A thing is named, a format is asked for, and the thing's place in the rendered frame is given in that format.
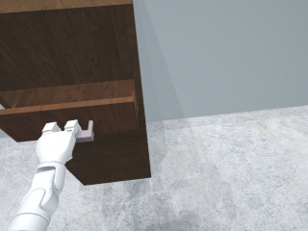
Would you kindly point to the robot left hand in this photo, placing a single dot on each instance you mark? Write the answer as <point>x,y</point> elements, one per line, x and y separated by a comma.
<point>56,145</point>

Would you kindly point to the handle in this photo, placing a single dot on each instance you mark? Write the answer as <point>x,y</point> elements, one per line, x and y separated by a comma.
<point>85,135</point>

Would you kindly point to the cabinet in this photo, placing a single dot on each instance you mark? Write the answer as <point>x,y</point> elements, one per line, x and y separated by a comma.
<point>53,43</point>

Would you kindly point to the robot left forearm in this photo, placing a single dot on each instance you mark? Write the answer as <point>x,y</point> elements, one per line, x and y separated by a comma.
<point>42,200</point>

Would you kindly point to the drawer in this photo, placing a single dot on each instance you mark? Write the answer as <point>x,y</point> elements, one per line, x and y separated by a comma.
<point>111,105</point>

